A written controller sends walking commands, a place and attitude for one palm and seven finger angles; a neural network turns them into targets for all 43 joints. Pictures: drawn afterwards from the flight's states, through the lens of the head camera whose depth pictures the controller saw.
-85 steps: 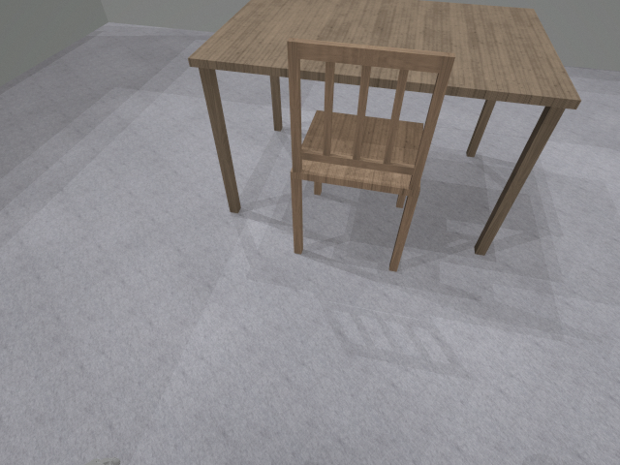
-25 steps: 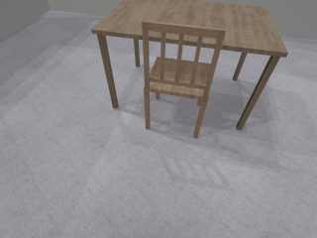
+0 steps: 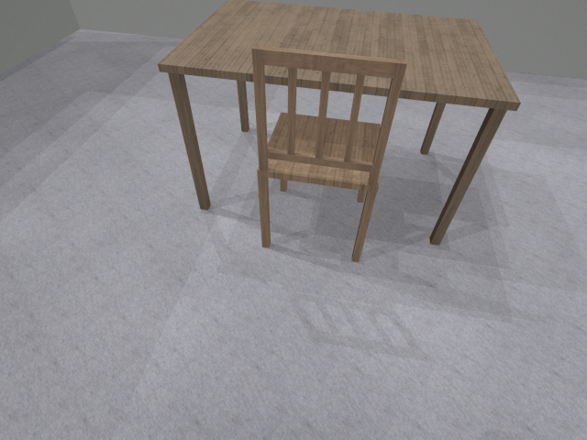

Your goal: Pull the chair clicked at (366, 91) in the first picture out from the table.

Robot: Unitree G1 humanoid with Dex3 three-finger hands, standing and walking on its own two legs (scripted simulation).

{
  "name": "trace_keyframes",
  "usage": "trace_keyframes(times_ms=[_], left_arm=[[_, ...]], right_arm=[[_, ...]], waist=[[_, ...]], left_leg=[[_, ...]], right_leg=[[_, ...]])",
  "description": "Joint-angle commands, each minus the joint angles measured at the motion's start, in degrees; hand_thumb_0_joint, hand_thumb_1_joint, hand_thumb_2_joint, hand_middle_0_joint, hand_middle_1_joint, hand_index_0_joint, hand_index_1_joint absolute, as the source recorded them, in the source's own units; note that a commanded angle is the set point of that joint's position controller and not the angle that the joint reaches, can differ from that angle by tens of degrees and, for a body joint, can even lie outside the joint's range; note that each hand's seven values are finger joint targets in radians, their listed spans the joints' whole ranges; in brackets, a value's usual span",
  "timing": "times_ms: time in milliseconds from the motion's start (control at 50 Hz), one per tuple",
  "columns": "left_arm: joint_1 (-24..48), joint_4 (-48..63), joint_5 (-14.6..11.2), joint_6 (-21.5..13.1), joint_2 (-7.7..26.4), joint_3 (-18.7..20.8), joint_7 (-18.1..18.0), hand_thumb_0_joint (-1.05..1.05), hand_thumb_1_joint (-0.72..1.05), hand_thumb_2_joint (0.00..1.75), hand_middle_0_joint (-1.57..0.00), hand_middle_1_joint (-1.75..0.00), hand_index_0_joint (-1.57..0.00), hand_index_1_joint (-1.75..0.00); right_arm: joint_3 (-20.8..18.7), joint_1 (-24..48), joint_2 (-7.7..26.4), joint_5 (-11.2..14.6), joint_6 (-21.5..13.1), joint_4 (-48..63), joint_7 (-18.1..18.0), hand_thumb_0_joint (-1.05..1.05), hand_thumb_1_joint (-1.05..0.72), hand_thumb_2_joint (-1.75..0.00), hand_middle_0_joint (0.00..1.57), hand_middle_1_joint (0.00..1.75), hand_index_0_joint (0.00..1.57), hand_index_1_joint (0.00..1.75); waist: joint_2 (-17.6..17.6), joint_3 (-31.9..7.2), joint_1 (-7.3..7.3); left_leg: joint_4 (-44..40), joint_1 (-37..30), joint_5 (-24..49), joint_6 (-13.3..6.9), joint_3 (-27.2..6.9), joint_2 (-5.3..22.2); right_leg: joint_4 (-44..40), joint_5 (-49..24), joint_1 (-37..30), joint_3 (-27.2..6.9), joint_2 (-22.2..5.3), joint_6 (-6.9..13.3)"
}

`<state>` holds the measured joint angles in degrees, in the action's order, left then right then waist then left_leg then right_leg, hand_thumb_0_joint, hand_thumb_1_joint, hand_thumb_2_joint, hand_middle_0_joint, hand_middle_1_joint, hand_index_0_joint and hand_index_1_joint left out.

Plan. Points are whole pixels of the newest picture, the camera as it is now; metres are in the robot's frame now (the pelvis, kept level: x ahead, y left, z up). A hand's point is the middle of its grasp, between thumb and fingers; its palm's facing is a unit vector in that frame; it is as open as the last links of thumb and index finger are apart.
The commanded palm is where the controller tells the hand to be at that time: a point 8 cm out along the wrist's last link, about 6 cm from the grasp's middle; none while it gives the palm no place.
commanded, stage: walk to a spot facing it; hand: left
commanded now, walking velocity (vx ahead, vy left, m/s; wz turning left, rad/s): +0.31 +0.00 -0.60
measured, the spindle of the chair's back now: (322, 117) +1.03 -0.01 -0.10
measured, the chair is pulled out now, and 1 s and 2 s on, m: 0.00 0.00 0.00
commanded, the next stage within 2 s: turn to face it in 1.12 s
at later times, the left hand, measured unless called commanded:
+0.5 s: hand out of the picture +0.12 +0.15 -0.16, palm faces -0.16 -0.97 -0.16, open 7.4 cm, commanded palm none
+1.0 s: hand (248, 272) +0.48 +0.13 -0.16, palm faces -0.51 -0.83 -0.23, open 7.4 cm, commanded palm none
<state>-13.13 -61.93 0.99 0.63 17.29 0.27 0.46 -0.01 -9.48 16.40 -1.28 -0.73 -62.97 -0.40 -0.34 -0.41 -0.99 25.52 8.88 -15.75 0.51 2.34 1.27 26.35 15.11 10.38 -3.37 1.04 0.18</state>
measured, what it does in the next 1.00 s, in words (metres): walks ahead, turning right: left foot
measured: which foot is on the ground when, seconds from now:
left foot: down 0.00-0.20, up 0.22-0.64, down 0.66-1.00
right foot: down 0.00-0.64, up 0.66-1.00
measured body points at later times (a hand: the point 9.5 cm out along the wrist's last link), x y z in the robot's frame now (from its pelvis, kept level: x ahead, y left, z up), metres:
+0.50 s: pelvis +0.13 -0.03 +0.00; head +0.15 -0.03 +0.45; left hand +0.13 +0.20 -0.15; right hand +0.16 -0.28 -0.14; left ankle +0.25 +0.09 -0.67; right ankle +0.05 -0.11 -0.74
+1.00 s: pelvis +0.27 +0.01 +0.00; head +0.29 +0.00 +0.44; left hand +0.50 +0.18 -0.14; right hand +0.17 -0.23 -0.15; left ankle +0.35 +0.08 -0.74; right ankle +0.26 -0.12 -0.70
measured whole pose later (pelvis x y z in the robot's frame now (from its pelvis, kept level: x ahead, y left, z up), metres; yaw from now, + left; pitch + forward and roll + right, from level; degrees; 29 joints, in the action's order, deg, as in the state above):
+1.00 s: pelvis +0.27 +0.01 +0.00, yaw -33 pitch -1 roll +0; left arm -9.9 -51.0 1.6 2.8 13.7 5.6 1.8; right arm -3.2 -15.0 12.1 -1.7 -1.1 -54.8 -1.0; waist -0.6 3.1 1.3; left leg 28.9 14.2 -13.5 -2.3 17.6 6.0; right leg 48.8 19.4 28.1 4.4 -4.0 -2.1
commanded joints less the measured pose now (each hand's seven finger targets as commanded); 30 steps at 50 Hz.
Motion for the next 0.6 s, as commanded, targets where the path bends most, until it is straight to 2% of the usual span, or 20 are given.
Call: trace_keyframes(times_ms=[0,20,40,60,80,120,140,160,180,200,220,240,280,340,380,460,500,540,560,580], left_arm=[[-1.96,5.66,0.28,-0.41,5.97,2.51,0.47,0.0,0.9,0.9,-0.2,-0.3,-0.2,-0.3],[-1.83,6.66,0.26,-0.75,4.57,2.69,0.67,0.0,0.9,0.9,-0.2,-0.3,-0.2,-0.3],[-0.4,7.99,0.21,-1.13,3.07,2.78,0.91,0.0,0.9,0.9,-0.2,-0.3,-0.2,-0.3],[2.01,9.37,0.24,-1.4,2.39,2.98,1.1,0.0,0.9,0.9,-0.2,-0.3,-0.2,-0.3],[3.13,10.24,0.23,-1.66,2.34,3.21,1.33,0.0,0.9,0.9,-0.2,-0.3,-0.2,-0.3],[0.38,9.82,0.16,-2.12,-0.04,3.49,1.75,0.0,0.9,0.9,-0.2,-0.3,-0.2,-0.3],[-4.97,8.12,0.22,-2.28,-0.66,3.82,1.92,0.0,0.9,0.9,-0.2,-0.3,-0.2,-0.3],[-14.33,4.91,0.44,-2.59,0.9,4.38,1.75,0.0,0.9,0.9,-0.2,-0.3,-0.2,-0.3],[-22.21,2.96,0.73,-3.61,8.79,6.14,0.46,0.0,0.9,0.9,-0.2,-0.3,-0.2,-0.3],[-26.09,2.48,-0.57,-3.7,9.73,6.09,-0.52,0.0,0.9,0.9,-0.2,-0.3,-0.2,-0.3],[-23.04,2.92,-0.35,-3.65,8.05,5.77,-0.96,0.0,0.9,0.9,-0.2,-0.3,-0.2,-0.3],[-19.18,4.03,-0.14,-3.68,5.84,5.18,-1.02,0.0,0.9,0.9,-0.2,-0.3,-0.2,-0.3],[-14.38,5.4,0.2,-4.22,2.69,4.49,-1.29,0.0,0.9,0.9,-0.2,-0.3,-0.2,-0.3],[-13.58,5.23,0.26,-5.01,1.56,4.31,-1.16,0.0,0.9,0.9,-0.2,-0.3,-0.2,-0.3],[-14.06,4.71,0.35,-5.34,1.53,4.42,-1.27,0.0,0.9,0.9,-0.2,-0.3,-0.2,-0.3],[-15.03,4.16,0.45,-5.28,1.64,4.55,-1.46,0.0,0.9,0.9,-0.2,-0.3,-0.2,-0.3],[-14.39,4.46,0.6,-4.87,2.25,4.79,-1.52,0.0,0.9,0.9,-0.2,-0.3,-0.2,-0.3],[-13.53,4.97,0.65,-4.46,2.68,5.25,-1.55,0.0,0.9,0.9,-0.2,-0.3,-0.2,-0.3],[-12.01,5.42,0.59,-4.3,3.37,5.5,-1.56,0.0,0.9,0.9,-0.2,-0.3,-0.2,-0.3],[-10.83,5.73,0.51,-4.01,3.37,5.81,-1.49,0.0,0.9,0.9,-0.2,-0.3,-0.2,-0.3]], right_arm=[[-3.26,-4.79,9.37,0.14,-0.71,4.04,-0.43,0.0,-0.9,-0.9,0.2,0.3,0.2,0.3],[-3.86,-6.51,10.15,0.17,-1.1,4.25,-0.58,0.0,-0.9,-0.9,0.2,0.3,0.2,0.3],[-4.53,-8.14,11.1,0.31,-1.65,4.35,-0.76,0.0,-0.9,-0.9,0.2,0.3,0.2,0.3],[-4.88,-9.36,10.49,0.26,-2.11,4.54,-0.74,0.0,-0.9,-0.9,0.2,0.3,0.2,0.3],[-4.9,-9.9,9.7,0.21,-2.42,4.6,-0.74,0.0,-0.9,-0.9,0.2,0.3,0.2,0.3],[-4.88,-7.93,8.46,-0.18,-2.76,4.94,-0.88,0.0,-0.9,-0.9,0.2,0.3,0.2,0.3],[-4.75,-5.77,7.92,-0.16,-2.72,5.21,-0.89,0.0,-0.9,-0.9,0.2,0.3,0.2,0.3],[-4.36,-4.36,6.8,0.07,-2.67,5.82,-0.58,0.0,-0.9,-0.9,0.2,0.3,0.2,0.3],[-3.27,-3.46,1.98,0.94,-2.84,8.48,0.17,0.0,-0.9,-0.9,0.2,0.3,0.2,0.3],[-3.35,2.35,2.83,0.54,-3.24,11.47,0.2,0.0,-0.9,-0.9,0.2,0.3,0.2,0.3],[-3.59,5.75,2.31,0.56,-3.3,11.45,0.19,0.0,-0.9,-0.9,0.2,0.3,0.2,0.3],[-3.65,4.95,1.54,0.31,-3.2,11.12,0.26,0.0,-0.9,-0.9,0.2,0.3,0.2,0.3],[-3.94,1.14,0.16,-0.27,-2.62,9.37,0.64,0.0,-0.9,-0.9,0.2,0.3,0.2,0.3],[-4.2,-1.01,-1.12,-0.16,-1.56,9.28,1.0,0.0,-0.9,-0.9,0.2,0.3,0.2,0.3],[-4.38,0.01,-1.75,-0.02,-1.52,10.41,1.36,0.0,-0.9,-0.9,0.2,0.3,0.2,0.3],[-4.09,5.27,-2.43,0.24,-2.14,13.45,1.69,0.0,-0.9,-0.9,0.2,0.3,0.2,0.3],[-3.9,6.57,-2.83,0.48,-2.57,14.54,1.69,0.0,-0.9,-0.9,0.2,0.3,0.2,0.3],[-3.94,6.22,-2.5,0.75,-3.06,14.94,1.39,0.0,-0.9,-0.9,0.2,0.3,0.2,0.3],[-4.16,2.96,-1.76,0.79,-3.26,14.34,1.04,0.0,-0.9,-0.9,0.2,0.3,0.2,0.3],[-4.48,-3.45,-0.49,0.56,-3.46,12.48,0.44,0.0,-0.9,-0.9,0.2,0.3,0.2,0.3]], waist=[[3.57,8.25,1.51],[7.22,7.67,2.1],[11.1,7.48,2.82],[11.66,7.88,3.53],[8.68,7.46,3.61],[7.55,5.93,1.39],[6.36,3.74,-1.52],[-0.47,0.24,-5.71],[-21.4,-1.67,-7.93],[-17.23,0.3,-8.86],[-8.39,4.78,-7.75],[-4.41,6.82,-5.23],[-0.45,5.7,-1.75],[-4.06,5.07,0.29],[-4.65,4.83,0.23],[-5.32,4.83,-1.29],[-7.06,4.68,-1.68],[-8.29,4.76,-1.52],[-8.08,3.9,0.33],[-6.34,1.92,2.98]], left_leg=[[-6.48,0.34,-19.13,-4.45,-8.94,9.58],[-9.13,-2.7,-19.16,-6.45,-12.92,13.08],[-11.63,-5.8,-15.23,-9.1,-16.41,17.95],[-12.25,-7.78,-7.88,-11.26,-16.31,20.8],[-11.29,-8.59,-1.9,-11.99,-14.79,22.02],[-6.42,-5.61,7.83,-9.34,-6.57,20.21],[0.21,-0.28,7.91,-6.63,-0.89,17.4],[14.37,7.09,7.05,-3.96,4.88,12.36],[34.27,26.22,-9.12,0.17,10.54,4.43],[43.04,33.66,-17.13,0.19,3.35,2.39],[46.28,36.18,-12.45,0.02,-0.94,4.75],[46.62,36.08,-8.18,0.34,-1.8,6.26],[42.9,31.5,-3.19,1.22,-1.35,7.15],[38.69,30.64,2.06,2.42,-0.33,6.82],[35.38,31.14,4.24,2.55,0.15,6.46],[25.67,30.38,5.33,2.38,1.09,5.16],[19.63,25.74,4.65,1.85,1.97,3.86],[14.46,18.44,3.08,0.98,2.52,2.16],[10.59,13.12,3.74,0.77,2.52,1.44],[5.63,3.3,6.03,0.51,3.0,0.59]], right_leg=[[2.12,15.26,14.88,-5.5,-1.44,3.35],[8.67,12.35,18.24,-2.44,0.71,2.81],[15.71,9.82,21.95,2.3,1.15,1.76],[19.9,12.6,25.03,3.63,-1.31,1.08],[20.81,14.22,25.47,3.41,-3.41,0.95],[15.31,11.97,17.95,5.38,-4.65,1.16],[8.83,6.22,7.44,7.2,-3.55,1.56],[1.81,0.72,-6.0,7.59,-1.18,2.36],[-8.86,5.51,-17.67,-19.08,-16.92,8.48],[-14.25,1.23,-16.43,-33.56,-23.06,12.99],[-14.1,2.08,-11.47,-31.76,-22.07,14.83],[-14.06,4.44,-7.66,-28.33,-20.92,15.04],[-14.09,1.0,-3.01,-20.27,-17.53,13.8],[-15.07,-5.27,-1.32,-13.16,-14.28,12.2],[-15.25,-6.85,-2.29,-11.78,-13.32,12.1],[-13.47,-14.49,-5.51,-10.45,-12.25,11.29],[-11.71,-18.07,-4.97,-9.62,-11.67,10.14],[-9.13,-22.21,-3.22,-10.81,-11.64,9.47],[-6.37,-23.21,-2.07,-10.23,-11.06,8.74],[0.14,-22.53,1.76,-8.68,-8.5,7.27]])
